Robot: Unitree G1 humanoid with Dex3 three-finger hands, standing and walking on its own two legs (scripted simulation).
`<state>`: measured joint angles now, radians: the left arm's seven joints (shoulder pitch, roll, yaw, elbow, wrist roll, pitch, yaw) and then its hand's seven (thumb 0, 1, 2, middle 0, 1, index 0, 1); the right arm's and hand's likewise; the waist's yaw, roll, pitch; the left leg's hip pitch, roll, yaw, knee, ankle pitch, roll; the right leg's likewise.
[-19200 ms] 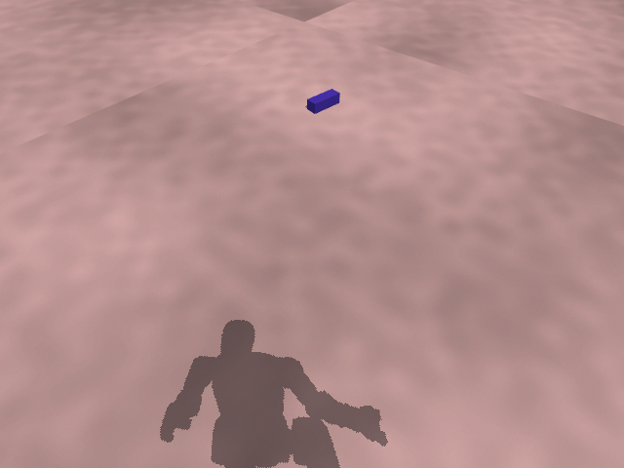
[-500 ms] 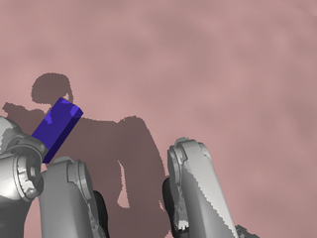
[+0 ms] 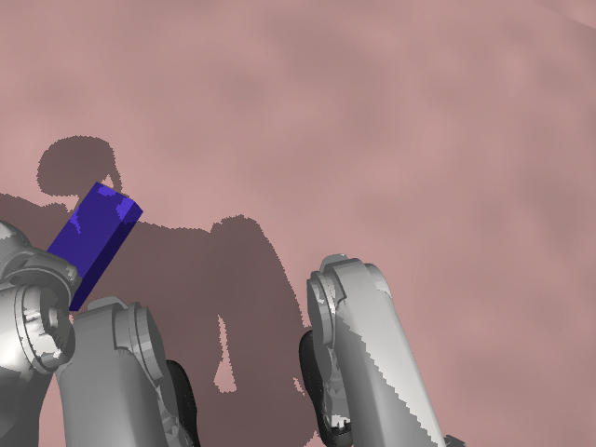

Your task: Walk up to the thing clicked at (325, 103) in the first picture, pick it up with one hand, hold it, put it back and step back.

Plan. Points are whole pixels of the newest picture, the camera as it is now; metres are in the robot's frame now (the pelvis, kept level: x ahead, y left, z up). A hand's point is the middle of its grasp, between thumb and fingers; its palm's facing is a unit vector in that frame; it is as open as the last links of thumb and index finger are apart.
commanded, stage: rise first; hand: left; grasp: from above
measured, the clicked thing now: (87, 246) +0.44 +0.27 -0.30
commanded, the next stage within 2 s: approach in 1.20 s
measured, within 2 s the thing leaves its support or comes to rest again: neither
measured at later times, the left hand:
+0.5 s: hand (35, 258) +0.40 +0.30 -0.19, palm faces -0.14 -0.39 -0.91, open 14.2 cm
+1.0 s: hand (32, 262) +0.39 +0.30 -0.18, palm faces -0.14 -0.38 -0.91, open 14.2 cm
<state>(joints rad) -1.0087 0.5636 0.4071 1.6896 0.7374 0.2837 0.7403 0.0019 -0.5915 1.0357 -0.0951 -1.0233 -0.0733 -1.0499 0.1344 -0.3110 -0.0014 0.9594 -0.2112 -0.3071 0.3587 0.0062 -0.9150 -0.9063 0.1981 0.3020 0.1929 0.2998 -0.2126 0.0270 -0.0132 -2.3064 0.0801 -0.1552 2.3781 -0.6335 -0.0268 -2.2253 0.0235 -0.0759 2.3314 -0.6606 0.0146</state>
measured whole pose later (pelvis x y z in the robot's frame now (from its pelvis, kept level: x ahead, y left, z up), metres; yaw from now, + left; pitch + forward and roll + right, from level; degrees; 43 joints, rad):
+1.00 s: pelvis +0.00 +0.00 -0.01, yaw +0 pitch +30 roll -6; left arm -1.02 0.57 0.43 1.67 0.72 0.31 0.76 0.00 -0.55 0.99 -0.10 -1.03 -0.09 -1.04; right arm 0.13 -0.33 0.01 0.98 -0.22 -0.33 0.41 0.01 -0.92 -0.91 0.20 0.30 0.19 0.30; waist -0.22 0.02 0.01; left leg -2.30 0.07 -0.17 2.40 -0.63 -0.03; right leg -2.22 0.02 -0.09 2.35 -0.65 0.01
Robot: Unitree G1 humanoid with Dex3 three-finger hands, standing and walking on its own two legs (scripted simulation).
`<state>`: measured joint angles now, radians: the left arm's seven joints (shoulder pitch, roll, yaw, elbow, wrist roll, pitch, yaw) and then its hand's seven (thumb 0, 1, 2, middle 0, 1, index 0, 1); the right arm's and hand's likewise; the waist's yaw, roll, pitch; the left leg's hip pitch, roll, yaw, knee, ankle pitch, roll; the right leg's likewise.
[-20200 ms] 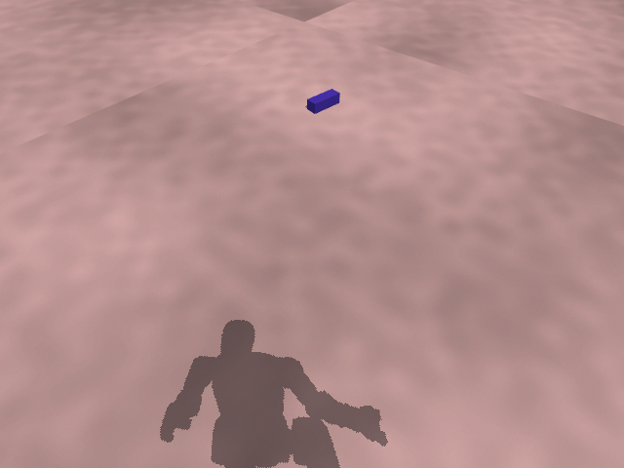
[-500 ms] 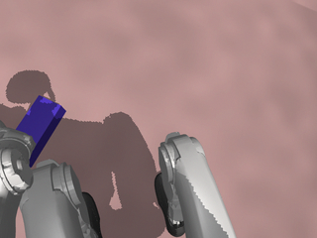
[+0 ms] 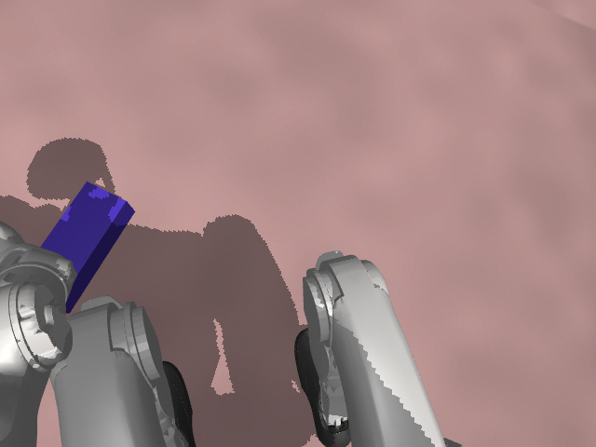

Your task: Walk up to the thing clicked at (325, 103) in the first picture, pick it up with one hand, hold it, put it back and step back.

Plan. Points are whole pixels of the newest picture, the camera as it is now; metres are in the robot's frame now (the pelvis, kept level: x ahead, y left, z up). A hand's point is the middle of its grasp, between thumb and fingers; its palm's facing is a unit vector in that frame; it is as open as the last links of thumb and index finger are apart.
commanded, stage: rise first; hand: left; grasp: from above
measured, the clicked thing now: (78, 247) +0.44 +0.28 -0.29
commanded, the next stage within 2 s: approach in 0.20 s
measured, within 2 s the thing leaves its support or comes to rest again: neither
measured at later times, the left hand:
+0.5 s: hand (30, 260) +0.40 +0.29 -0.16, palm faces -0.18 -0.37 -0.91, open 14.4 cm
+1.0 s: hand (50, 237) +0.44 +0.28 -0.21, palm faces -0.14 -0.40 -0.91, open 14.3 cm
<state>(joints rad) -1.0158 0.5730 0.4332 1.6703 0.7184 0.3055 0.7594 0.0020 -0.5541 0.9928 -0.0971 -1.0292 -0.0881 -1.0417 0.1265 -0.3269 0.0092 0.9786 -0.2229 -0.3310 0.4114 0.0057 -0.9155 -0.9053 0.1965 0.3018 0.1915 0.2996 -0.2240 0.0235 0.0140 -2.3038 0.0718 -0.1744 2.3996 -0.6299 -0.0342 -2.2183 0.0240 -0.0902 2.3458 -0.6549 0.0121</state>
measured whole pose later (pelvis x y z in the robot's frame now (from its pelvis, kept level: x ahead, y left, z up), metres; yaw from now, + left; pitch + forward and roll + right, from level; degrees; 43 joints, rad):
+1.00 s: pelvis +0.00 +0.00 -0.01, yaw -2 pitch +27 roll -8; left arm -1.17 0.73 0.42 1.77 0.64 0.34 0.80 0.00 -0.59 1.01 -0.10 -1.03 -0.08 -1.05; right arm 0.11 -0.36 0.12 0.94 -0.27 -0.35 0.47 0.01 -0.92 -0.91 0.20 0.30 0.19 0.30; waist -0.32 -0.03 0.17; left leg -2.31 0.07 -0.22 2.46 -0.65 -0.04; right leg -2.21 0.04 -0.13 2.37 -0.66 0.02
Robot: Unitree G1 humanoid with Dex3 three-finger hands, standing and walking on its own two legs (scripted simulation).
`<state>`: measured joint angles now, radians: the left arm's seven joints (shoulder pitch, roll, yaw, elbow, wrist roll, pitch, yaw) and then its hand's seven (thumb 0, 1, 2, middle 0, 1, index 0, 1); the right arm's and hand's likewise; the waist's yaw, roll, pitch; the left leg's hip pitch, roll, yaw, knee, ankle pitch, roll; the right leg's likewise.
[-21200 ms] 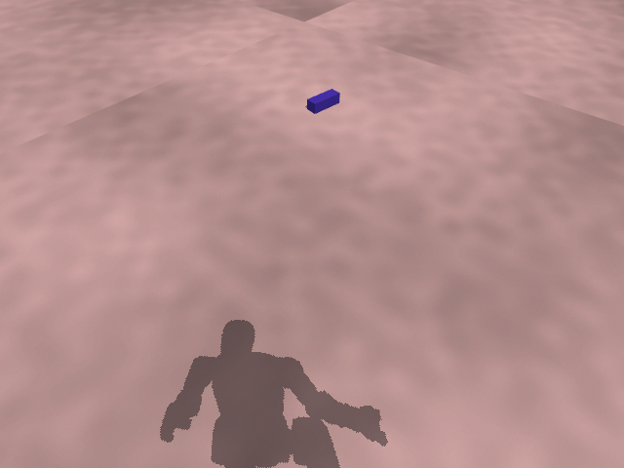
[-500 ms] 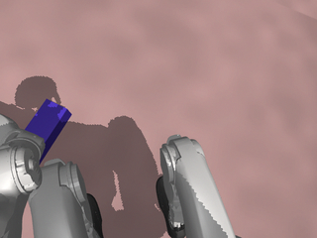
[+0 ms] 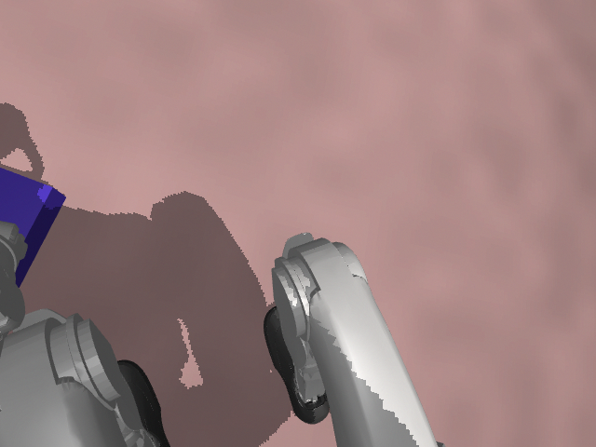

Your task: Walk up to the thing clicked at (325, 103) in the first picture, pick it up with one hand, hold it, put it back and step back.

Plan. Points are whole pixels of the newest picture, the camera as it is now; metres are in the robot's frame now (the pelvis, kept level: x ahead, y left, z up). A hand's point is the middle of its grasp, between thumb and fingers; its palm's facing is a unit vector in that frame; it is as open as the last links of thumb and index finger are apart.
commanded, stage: approach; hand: left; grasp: from above
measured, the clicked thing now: (0, 246) +0.43 +0.29 -0.28
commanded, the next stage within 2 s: rest palm in 0.02 s
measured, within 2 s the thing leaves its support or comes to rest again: neither
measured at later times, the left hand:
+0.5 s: hand out of the picture +0.41 +0.28 -0.21, palm faces -0.17 -0.41 -0.90, open 14.3 cm
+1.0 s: hand out of the picture +0.42 +0.29 -0.23, palm faces -0.15 -0.42 -0.90, open 13.9 cm
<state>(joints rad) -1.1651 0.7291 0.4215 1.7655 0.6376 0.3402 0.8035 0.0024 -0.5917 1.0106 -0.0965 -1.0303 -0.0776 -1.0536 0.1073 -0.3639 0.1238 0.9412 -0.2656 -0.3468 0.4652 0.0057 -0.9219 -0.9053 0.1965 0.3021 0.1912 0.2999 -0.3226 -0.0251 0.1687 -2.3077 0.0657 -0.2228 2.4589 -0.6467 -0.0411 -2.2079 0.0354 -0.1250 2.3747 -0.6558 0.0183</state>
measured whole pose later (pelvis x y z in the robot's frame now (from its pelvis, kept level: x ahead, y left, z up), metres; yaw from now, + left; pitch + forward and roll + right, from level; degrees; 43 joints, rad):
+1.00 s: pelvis +0.00 +0.01 -0.01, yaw -3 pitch +24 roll -12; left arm -1.13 0.80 0.34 1.84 0.59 0.27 0.84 0.00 -0.50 0.97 -0.17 -0.93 -0.14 -0.96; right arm 0.08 -0.37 0.23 0.80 -0.25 -0.40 0.47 0.01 -0.92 -0.91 0.20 0.30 0.19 0.30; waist -0.36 -0.08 0.22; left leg -2.29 0.05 -0.29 2.52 -0.67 -0.04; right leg -2.15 0.05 -0.18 2.39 -0.67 0.03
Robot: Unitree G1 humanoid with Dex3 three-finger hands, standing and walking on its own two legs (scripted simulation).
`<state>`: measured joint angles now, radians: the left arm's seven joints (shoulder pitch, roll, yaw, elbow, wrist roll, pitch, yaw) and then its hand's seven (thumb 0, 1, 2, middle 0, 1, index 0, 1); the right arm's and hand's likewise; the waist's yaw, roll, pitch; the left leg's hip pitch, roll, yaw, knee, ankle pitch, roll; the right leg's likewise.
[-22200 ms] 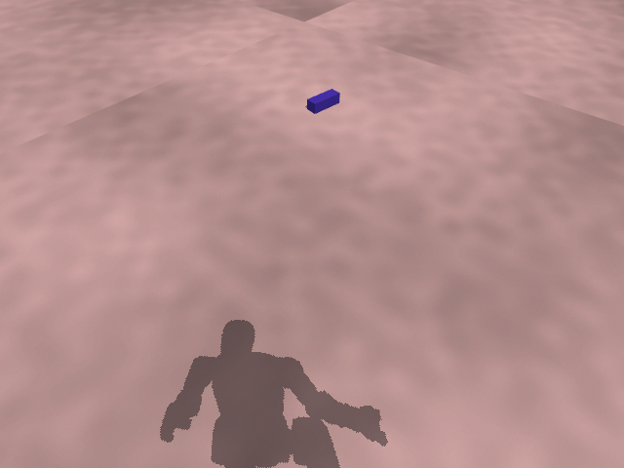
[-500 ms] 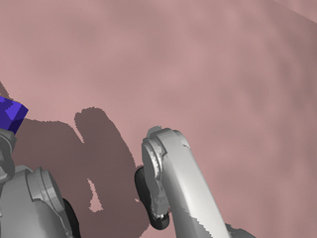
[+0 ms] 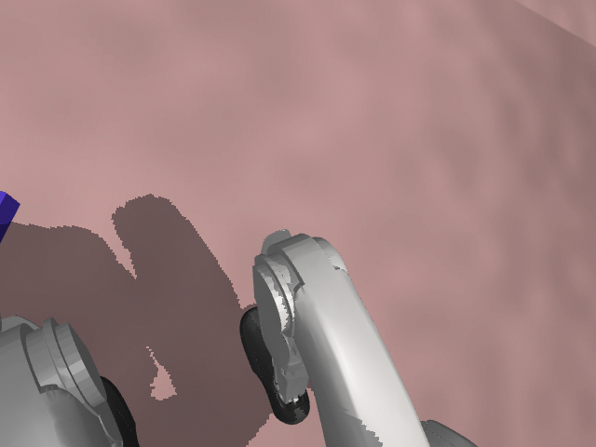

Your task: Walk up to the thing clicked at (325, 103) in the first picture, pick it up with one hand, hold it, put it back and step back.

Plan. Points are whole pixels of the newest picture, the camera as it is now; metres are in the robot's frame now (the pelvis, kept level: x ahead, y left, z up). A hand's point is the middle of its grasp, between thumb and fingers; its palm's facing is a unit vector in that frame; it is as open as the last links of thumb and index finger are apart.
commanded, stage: rest palm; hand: left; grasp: from above
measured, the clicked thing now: out of the picture +0.41 +0.30 -0.28
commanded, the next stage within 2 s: close in 0.70 s
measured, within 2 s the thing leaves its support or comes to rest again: neither
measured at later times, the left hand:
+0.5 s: hand out of the picture +0.40 +0.31 -0.23, palm faces -0.13 -0.44 -0.89, open 13.2 cm
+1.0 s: hand out of the picture +0.40 +0.30 -0.22, palm faces -0.14 -0.43 -0.89, open 12.1 cm
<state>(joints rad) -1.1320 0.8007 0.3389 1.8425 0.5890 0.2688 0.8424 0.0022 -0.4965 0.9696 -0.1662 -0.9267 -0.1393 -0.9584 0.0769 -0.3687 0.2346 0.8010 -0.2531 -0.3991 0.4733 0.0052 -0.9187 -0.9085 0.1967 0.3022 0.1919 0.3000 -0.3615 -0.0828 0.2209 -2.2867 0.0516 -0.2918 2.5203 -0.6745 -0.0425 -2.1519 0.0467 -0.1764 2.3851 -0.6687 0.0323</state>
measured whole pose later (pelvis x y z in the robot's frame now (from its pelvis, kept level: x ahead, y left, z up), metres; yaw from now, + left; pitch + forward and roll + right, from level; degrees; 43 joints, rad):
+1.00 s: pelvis +0.00 +0.00 +0.01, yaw -1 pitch +22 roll -14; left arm -1.12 0.80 0.29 1.83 0.56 0.28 0.85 0.00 -0.24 0.76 -0.44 -0.70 -0.41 -0.74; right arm 0.09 -0.38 0.24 0.83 -0.24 -0.45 0.45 0.01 -0.91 -0.90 0.20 0.30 0.19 0.30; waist -0.36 -0.10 0.23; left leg -2.24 0.04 -0.32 2.51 -0.69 -0.05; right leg -2.09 0.05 -0.21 2.35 -0.67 0.03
